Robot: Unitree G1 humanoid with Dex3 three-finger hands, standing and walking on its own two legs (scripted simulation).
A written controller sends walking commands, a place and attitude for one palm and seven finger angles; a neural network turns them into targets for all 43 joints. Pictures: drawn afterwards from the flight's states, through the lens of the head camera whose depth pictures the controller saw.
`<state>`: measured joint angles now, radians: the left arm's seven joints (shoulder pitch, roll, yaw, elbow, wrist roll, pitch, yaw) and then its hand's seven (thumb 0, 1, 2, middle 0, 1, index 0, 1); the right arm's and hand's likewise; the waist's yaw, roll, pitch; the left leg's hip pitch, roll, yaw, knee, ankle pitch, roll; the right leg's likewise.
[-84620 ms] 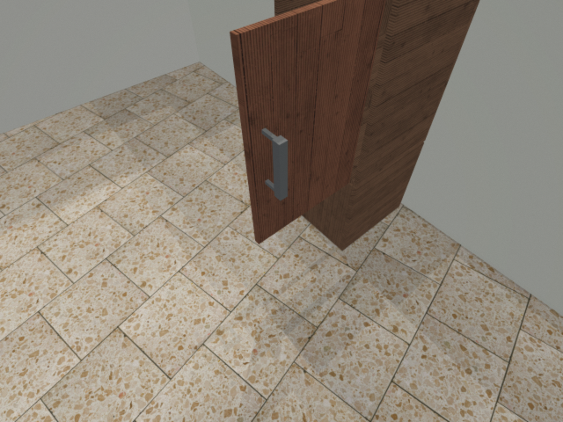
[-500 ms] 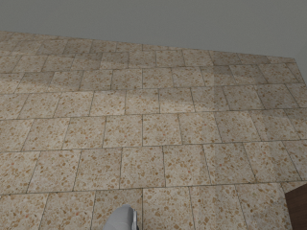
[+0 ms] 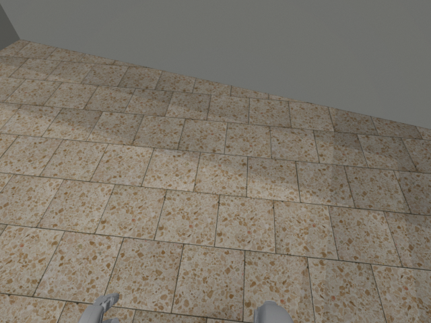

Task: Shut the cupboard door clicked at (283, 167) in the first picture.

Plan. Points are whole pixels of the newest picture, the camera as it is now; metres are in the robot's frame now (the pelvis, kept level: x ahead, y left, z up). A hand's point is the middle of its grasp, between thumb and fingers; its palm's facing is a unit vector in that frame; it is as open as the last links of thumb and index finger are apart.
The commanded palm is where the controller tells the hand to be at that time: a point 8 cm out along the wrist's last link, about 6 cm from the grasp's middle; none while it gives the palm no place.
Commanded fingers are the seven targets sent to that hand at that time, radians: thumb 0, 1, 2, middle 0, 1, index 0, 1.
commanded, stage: turn to face it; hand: left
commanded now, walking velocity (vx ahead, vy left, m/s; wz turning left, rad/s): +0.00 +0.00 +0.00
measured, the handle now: out of the picture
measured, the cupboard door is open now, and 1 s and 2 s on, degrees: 1 1 1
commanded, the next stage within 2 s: none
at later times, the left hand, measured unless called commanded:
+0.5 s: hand (140, 310) +0.17 +0.17 -0.18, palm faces -0.06 -0.97 -0.22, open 7.3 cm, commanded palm none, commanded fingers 0.00 0.90 0.90 -0.20 -0.30 -0.20 -0.30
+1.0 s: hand (163, 243) +0.32 +0.14 -0.16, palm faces -0.44 -0.86 -0.24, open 7.4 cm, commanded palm none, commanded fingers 0.00 0.90 0.90 -0.20 -0.30 -0.20 -0.30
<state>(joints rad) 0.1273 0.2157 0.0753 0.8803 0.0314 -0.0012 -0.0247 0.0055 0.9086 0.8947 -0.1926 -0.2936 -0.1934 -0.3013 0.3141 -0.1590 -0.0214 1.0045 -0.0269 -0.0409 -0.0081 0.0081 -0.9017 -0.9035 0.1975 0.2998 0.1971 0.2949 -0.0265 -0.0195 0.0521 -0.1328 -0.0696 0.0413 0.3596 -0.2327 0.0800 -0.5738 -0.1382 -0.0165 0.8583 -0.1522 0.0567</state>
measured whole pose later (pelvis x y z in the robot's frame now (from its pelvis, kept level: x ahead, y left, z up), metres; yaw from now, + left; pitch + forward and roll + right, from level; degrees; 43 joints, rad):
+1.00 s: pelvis +0.13 +0.00 -0.01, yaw -29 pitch +0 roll -1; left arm 0.15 0.25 0.09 0.88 0.02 0.08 -0.04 0.01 0.91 0.89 -0.19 -0.29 -0.19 -0.30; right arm 0.23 -0.23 -0.05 0.93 -0.03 0.02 -0.02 0.01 -0.90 -0.90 0.20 0.30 0.20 0.30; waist -0.01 0.02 0.09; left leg -0.22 0.16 0.29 0.57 -0.33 -0.01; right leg -0.33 -0.04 -0.08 0.71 -0.36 0.03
